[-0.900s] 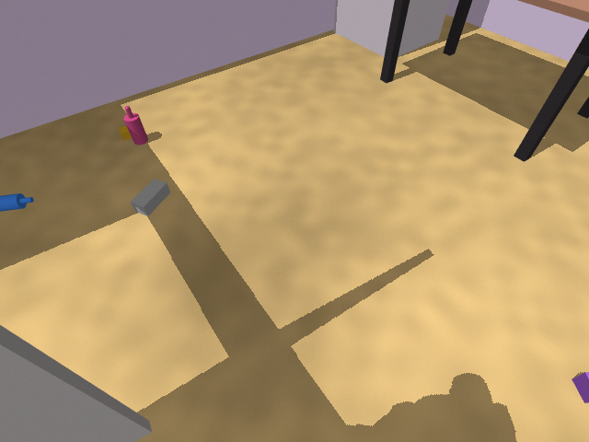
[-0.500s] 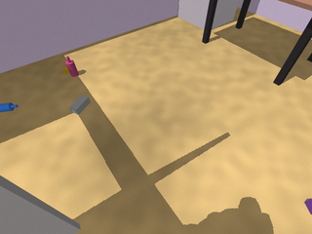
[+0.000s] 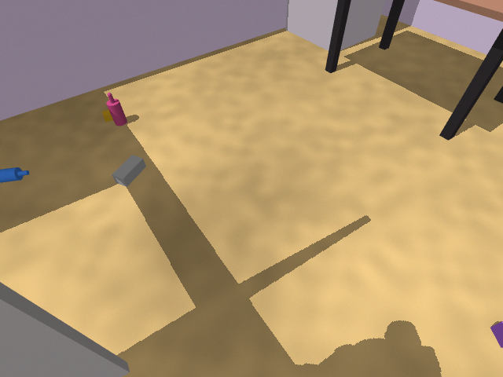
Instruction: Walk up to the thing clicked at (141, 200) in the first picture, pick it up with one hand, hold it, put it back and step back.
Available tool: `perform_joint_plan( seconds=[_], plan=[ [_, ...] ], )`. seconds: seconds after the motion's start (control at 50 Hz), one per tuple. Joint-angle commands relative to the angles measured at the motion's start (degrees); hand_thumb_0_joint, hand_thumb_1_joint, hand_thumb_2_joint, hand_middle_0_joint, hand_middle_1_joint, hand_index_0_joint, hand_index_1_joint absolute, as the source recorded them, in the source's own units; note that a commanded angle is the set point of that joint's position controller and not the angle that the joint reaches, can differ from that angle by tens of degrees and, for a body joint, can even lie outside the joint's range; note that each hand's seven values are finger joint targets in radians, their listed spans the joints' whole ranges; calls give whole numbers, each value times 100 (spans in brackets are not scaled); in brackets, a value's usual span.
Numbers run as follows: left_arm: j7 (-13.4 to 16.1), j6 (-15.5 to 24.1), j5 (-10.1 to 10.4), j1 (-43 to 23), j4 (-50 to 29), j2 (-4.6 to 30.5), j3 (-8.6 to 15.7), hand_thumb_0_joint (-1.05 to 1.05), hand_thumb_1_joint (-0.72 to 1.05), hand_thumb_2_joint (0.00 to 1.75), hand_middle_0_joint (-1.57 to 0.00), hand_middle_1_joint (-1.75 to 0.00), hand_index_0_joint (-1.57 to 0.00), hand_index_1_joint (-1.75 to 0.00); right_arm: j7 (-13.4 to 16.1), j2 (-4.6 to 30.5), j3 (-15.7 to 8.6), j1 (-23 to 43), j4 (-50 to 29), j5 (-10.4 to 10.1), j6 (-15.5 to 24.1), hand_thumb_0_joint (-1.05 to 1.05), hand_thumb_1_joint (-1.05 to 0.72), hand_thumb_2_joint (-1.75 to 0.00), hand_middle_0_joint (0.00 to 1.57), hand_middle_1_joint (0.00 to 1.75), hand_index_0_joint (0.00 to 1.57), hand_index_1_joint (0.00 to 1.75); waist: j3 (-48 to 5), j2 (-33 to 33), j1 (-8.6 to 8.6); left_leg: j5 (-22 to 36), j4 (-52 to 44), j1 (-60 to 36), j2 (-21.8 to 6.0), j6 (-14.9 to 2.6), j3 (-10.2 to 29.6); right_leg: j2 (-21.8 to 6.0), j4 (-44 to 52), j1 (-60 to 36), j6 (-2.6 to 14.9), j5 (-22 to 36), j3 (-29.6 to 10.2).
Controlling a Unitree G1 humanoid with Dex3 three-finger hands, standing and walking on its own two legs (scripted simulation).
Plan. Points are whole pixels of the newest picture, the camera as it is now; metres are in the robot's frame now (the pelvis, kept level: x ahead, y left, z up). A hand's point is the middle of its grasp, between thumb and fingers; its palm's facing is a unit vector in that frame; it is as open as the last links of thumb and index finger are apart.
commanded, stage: stand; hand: left
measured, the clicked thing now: (129, 170) +1.21 +0.74 -0.75
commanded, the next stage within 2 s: walk up in 0.22 s
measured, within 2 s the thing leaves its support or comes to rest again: neither
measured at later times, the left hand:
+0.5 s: hand out of the picture +0.07 +0.35 -0.16, palm faces +0.24 -0.91 -0.35, open 7.4 cm
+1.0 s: hand (52, 343) +0.19 +0.41 -0.15, palm faces +0.45 -0.83 -0.34, open 6.7 cm
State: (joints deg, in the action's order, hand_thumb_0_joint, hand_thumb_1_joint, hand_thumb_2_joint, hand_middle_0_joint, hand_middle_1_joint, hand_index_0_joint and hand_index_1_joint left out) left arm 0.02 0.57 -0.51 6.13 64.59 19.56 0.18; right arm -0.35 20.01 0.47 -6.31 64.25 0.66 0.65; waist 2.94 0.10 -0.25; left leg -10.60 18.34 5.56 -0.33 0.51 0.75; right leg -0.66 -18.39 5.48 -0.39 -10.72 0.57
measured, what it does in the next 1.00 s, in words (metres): walks ahead, turning left: left foot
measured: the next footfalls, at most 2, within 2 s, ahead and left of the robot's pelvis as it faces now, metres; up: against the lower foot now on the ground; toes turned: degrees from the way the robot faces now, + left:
left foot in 0.56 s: +0.14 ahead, +0.23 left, +0.00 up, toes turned +23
right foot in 1.04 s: +0.52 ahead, +0.09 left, +0.00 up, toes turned +31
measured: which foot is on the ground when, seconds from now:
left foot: down 0.00-0.26, up 0.28-0.54, down 0.56-1.00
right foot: down 0.00-0.56, up 0.58-1.00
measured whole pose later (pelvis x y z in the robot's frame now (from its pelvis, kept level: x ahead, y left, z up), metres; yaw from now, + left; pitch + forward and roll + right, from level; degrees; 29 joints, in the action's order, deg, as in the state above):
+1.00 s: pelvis +0.28 +0.12 -0.02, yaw +31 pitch -1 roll +3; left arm -7.9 -1.8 -2.6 12.5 50.7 26.6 5.3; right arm -1.7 21.3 -1.9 -26.1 48.8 0.6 6.1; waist 2.4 -4.2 -0.8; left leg -21.5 22.4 0.5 1.8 1.3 7.8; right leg -6.0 -36.3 29.8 0.0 -8.3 -2.4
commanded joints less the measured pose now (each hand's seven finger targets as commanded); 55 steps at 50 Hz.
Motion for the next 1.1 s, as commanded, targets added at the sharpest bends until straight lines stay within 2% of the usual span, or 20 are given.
perform_joint_plan(
  seconds=[0.0,0.18,0.2,0.24,0.28,0.34,0.46,0.52,0.54,0.56,0.58,0.6,0.66,0.7,0.92,0.98,1.02,1.04,1.06,1.08],
  plan=[
    [60,116,2,-227,-356,1216,206,0,90,90,-20,-30,-20,-30,107,1184,-249,218,-348,-22,121,0,-90,-90,20,30,20,30,-412,0,19,833,-280,34,-692,-182,482,-682,290,-30,158,769,-476],
    [53,130,-3,-201,-335,1243,206,0,90,90,-20,-30,-20,-30,87,1190,-257,190,-325,-19,114,0,-90,-90,20,30,20,30,-347,-6,31,595,-323,85,-684,-191,510,-689,338,-1,165,580,-501],
    [-96,248,-39,-114,-868,2010,779,0,90,90,-20,-30,-20,-30,-158,1744,-619,-132,-838,1,104,0,-90,-90,20,30,20,30,-580,-264,-305,-1965,159,1771,-403,-601,1278,-446,-423,-1207,365,-2005,-96],
    [-134,292,-145,476,-851,2220,930,0,90,90,-20,-30,-20,-30,-284,1381,-474,643,-1355,49,67,0,-90,-90,20,30,20,30,25,-1350,-692,-1213,1626,4071,54,-233,-68,-1771,984,-2188,838,-3324,-1156],
    [-141,341,-171,45,-1292,2213,953,0,90,90,-20,-30,-20,-30,-339,1533,-670,630,-1482,140,66,0,-90,-90,20,30,20,30,104,-988,-597,-1211,3196,3866,-638,-55,-7,-3007,1372,-1119,1493,-2774,-1782],
    [-233,409,-260,-532,-1633,1921,907,0,90,90,-20,-30,-20,-30,-553,1648,-851,-96,-1374,53,47,0,-90,-90,20,30,20,30,-18,-539,-137,-1142,3112,3089,-997,-53,184,-2617,1286,-534,1336,-2533,-897],
    [-408,288,-274,-678,-1835,2039,900,0,90,90,-20,-30,-20,-30,-652,1359,-848,-524,-1540,16,7,0,-90,-90,20,30,20,30,-8,-946,44,-19,1995,1090,-481,52,-1016,-1540,426,912,886,-2549,829],
    [-449,182,-299,-671,-1947,1620,764,0,90,90,-20,-30,-20,-30,-430,1788,-1032,-1905,-1133,83,65,0,-90,-90,20,30,20,30,-424,507,677,-916,1680,-378,102,-174,-1103,-919,-2233,1724,797,-2509,1175],
    [-511,146,-282,-594,-2043,1245,628,0,90,90,-20,-30,-20,-30,-318,2140,-1154,-2479,-1041,111,85,0,-90,-90,20,30,20,30,-317,1683,1003,-1992,882,-881,-201,-461,-169,-529,-4121,2593,648,-2390,1347],
    [-569,152,-219,-700,-2269,862,483,0,90,90,-20,-30,-20,-30,-241,2673,-1209,-2528,-1189,154,119,0,-90,-90,20,30,20,30,138,2612,913,-3845,-381,-810,-1465,-891,2727,65,-5446,3992,368,-2567,862],
    [-585,204,-180,-803,-2409,1398,543,0,90,90,-20,-30,-20,-30,-241,2833,-1150,-1975,-1481,-45,159,0,-90,-90,20,30,20,30,200,1506,639,-4385,-1588,-207,-2253,-1515,4817,-35,-5367,3893,377,-2107,-105],
    [-554,249,-236,-639,-2321,1668,535,0,90,90,-20,-30,-20,-30,-196,2903,-1146,-1377,-1665,-113,188,0,-90,-90,20,30,20,30,469,1336,360,-4329,-1783,106,-2598,-1832,5291,-368,-5351,3796,352,-1967,-423],
    [-523,229,-17,-12,-1802,1792,617,0,90,90,-20,-30,-20,-30,-63,2097,-814,-1055,-1827,-63,444,0,-90,-90,20,30,20,30,-28,464,-113,-1613,-795,66,-1538,-1123,2420,-660,-4628,3067,275,-1105,-593],
    [-531,141,-32,112,-1803,1861,630,0,90,90,-20,-30,-20,-30,-36,1979,-773,-983,-1824,-135,515,0,-90,-90,20,30,20,30,-109,516,-249,-1434,-818,548,-1289,-929,1875,-651,-4079,2530,171,-657,-480],
    [-727,130,-135,-1028,-2479,1311,725,0,90,90,-20,-30,-20,-30,43,1957,-865,-1925,-1965,-53,722,0,-90,-90,20,30,20,30,158,528,262,392,-346,78,-1046,-1057,1378,-539,-1770,2584,10,379,-231],
    [-679,185,-117,-388,-2407,1315,768,0,90,90,-20,-30,-20,-30,155,1939,-853,-1699,-2100,-3,659,0,-90,-90,20,30,20,30,-404,590,-82,2152,716,-234,-1018,-840,1190,-353,-1441,1769,155,-4,-67],
    [-567,239,-154,1030,-1981,1671,983,0,90,90,-20,-30,-20,-30,213,1723,-755,-1604,-2219,-31,599,0,-90,-90,20,30,20,30,-1212,-311,-794,2143,2925,687,-563,-533,822,-205,-898,-438,350,35,-28],
    [-472,279,-233,1836,-1818,2121,1171,0,90,90,-20,-30,-20,-30,215,1239,-580,-1875,-2254,-59,596,0,-90,-90,20,30,20,30,-1560,-1459,-1084,550,4379,1907,-125,-343,513,-1152,-700,-1376,332,-1496,-1329],
    [-432,281,-221,1752,-1823,2562,1176,0,90,90,-20,-30,-20,-30,243,1139,-487,-1908,-2373,-96,580,0,-90,-90,20,30,20,30,-1188,-2492,-848,-1813,5151,3438,564,-317,-169,-2254,624,-1636,494,-3037,-3348],
    [-416,263,-146,1080,-1918,2646,1166,0,90,90,-20,-30,-20,-30,336,1622,-552,-2071,-2150,1,531,0,-90,-90,20,30,20,30,-987,-2485,-582,-1906,5830,3549,132,-396,-13,-2543,955,-1181,944,-3630,-4053]
  ],
)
